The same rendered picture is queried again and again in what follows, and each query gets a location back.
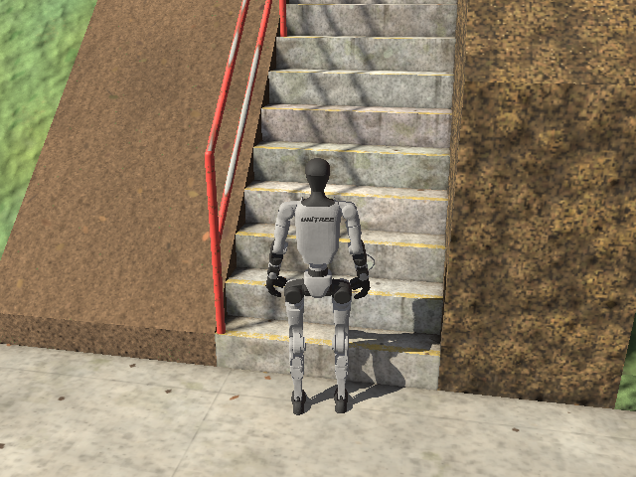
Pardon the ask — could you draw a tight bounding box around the left robot upper arm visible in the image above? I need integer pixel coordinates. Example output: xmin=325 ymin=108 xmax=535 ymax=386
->
xmin=272 ymin=201 xmax=297 ymax=254

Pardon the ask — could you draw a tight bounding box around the robot right foot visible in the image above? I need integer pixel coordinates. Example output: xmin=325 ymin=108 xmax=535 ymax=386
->
xmin=334 ymin=388 xmax=348 ymax=413

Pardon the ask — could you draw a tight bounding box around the robot left thigh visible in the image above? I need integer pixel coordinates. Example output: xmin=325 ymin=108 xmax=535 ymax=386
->
xmin=284 ymin=278 xmax=306 ymax=355

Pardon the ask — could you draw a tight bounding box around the robot right hand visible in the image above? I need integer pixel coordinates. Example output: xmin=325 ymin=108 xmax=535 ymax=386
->
xmin=350 ymin=277 xmax=371 ymax=299

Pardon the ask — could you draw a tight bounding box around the robot left forearm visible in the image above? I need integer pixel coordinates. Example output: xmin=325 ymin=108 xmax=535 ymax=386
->
xmin=267 ymin=241 xmax=283 ymax=279

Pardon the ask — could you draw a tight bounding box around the right robot upper arm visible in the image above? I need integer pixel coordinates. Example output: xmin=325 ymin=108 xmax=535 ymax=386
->
xmin=339 ymin=201 xmax=364 ymax=255

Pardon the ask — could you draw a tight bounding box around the robot right forearm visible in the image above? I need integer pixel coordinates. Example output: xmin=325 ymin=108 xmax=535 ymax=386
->
xmin=352 ymin=240 xmax=369 ymax=281

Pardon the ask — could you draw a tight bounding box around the robot left hand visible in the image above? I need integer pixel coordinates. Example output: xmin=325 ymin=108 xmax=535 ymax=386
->
xmin=265 ymin=276 xmax=287 ymax=297

